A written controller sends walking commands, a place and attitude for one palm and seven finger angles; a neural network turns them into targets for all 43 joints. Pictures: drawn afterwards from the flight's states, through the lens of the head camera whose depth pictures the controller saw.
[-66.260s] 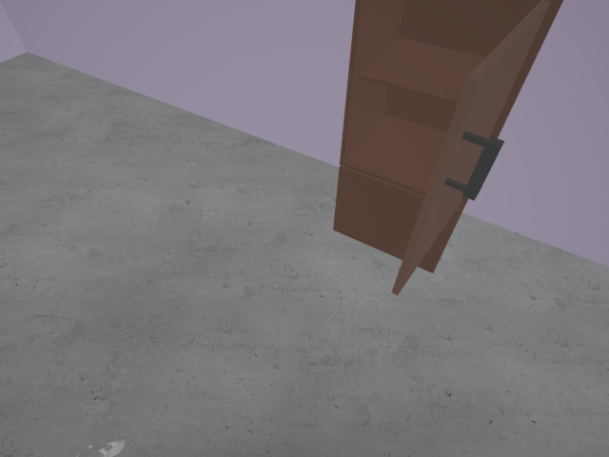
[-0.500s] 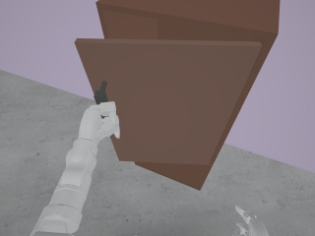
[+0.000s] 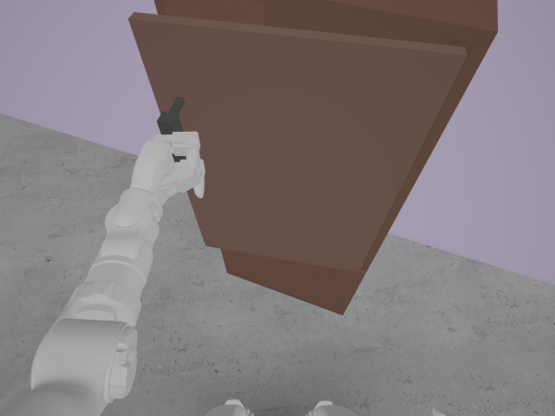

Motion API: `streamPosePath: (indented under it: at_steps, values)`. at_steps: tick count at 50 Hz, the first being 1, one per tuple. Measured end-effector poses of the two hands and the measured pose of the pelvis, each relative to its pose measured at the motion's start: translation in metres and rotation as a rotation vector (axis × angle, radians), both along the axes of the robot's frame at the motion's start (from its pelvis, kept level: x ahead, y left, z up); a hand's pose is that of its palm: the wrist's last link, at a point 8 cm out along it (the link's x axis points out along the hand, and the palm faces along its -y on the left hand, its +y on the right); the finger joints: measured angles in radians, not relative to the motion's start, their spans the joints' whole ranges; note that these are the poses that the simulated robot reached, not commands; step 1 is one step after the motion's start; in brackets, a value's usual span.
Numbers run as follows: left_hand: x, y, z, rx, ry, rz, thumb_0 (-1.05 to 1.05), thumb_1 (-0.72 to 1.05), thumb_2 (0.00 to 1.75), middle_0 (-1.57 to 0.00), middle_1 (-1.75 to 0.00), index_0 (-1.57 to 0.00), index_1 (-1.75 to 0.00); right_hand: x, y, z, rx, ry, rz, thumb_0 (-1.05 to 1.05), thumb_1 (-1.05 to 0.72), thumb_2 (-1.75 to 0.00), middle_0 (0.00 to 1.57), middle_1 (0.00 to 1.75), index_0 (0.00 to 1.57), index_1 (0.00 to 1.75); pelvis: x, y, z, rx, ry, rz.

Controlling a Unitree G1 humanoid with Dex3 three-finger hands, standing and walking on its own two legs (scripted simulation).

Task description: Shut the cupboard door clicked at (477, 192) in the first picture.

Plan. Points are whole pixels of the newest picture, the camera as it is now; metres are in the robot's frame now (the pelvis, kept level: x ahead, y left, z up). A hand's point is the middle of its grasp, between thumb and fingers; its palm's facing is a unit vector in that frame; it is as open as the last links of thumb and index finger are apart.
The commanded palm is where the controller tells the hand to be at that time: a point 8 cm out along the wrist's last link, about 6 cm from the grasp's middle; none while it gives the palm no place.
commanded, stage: push the door shut along its arc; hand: left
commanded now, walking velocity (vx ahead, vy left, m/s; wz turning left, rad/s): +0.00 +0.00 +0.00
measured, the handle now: (181, 138) +0.52 +0.15 +0.09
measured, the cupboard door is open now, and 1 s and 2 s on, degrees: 10 0 0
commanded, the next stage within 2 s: pull the fist back off the door in 1.10 s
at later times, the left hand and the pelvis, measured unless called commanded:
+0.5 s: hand (236, 141) +0.50 +0.06 +0.10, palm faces -0.35 -0.94 -0.02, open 3.1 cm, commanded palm +0.50 +0.11 +0.09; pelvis +0.00 +0.01 -0.01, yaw -1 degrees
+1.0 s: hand (246, 128) +0.53 +0.05 +0.10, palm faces -0.44 -0.90 -0.01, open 3.2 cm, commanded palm +0.55 +0.08 +0.09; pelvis +0.01 -0.01 -0.02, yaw -1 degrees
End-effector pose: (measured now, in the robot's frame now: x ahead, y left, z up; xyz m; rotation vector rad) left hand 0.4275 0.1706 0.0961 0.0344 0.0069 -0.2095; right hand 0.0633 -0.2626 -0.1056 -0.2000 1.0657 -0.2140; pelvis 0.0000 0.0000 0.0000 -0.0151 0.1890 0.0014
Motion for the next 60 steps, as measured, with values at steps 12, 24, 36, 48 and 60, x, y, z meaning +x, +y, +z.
streamPosePath:
  at_steps: [12,24,36,48,60]
  values:
    - [0.034,-0.024,0.0,-0.012,0.014,-0.065,0.01,0.9,0.9,-1.3,-1.5,-1.31,-1.5,-0.029,0.004,-0.006,-0.001,0.059,-0.049,0.01,-0.91,-0.9,0.2,0.3,0.2,0.3,-0.001,0.005,-0.006,-0.002,0.045,-0.016]
    - [0.07,-0.05,0.001,-0.004,0.027,-0.14,0.02,0.9,0.9,-1.3,-1.5,-1.3,-1.5,-0.061,0.002,-0.013,-0.01,0.16,-0.093,0.01,-0.91,-0.9,0.2,0.3,0.2,0.3,0.002,0.006,-0.013,-0.007,0.101,-0.021]
    - [0.095,-0.064,0.002,-0.005,0.041,-0.176,0.0,0.88,0.91,-1.3,-1.5,-1.3,-1.5,-0.078,-0.002,-0.014,-0.007,0.228,-0.131,0.01,-0.91,-0.9,0.2,0.3,0.2,0.3,0.009,-0.001,-0.016,-0.004,0.139,-0.032]
    - [0.104,-0.067,0.005,0.004,0.069,-0.228,0.02,0.91,0.94,-1.3,-1.5,-1.3,-1.5,-0.065,-0.014,-0.016,-0.039,0.223,-0.109,0.01,-0.91,-0.9,0.2,0.3,0.2,0.3,0.009,-0.007,-0.019,-0.012,0.156,-0.012]
    - [0.106,-0.069,0.004,0.007,0.072,-0.262,0.01,0.9,1.01,-1.3,-1.5,-1.3,-1.5,-0.059,-0.021,-0.026,-0.085,0.222,-0.057,0.01,-0.91,-0.9,0.2,0.3,0.2,0.3,0.0,-0.007,-0.031,-0.023,0.189,0.016]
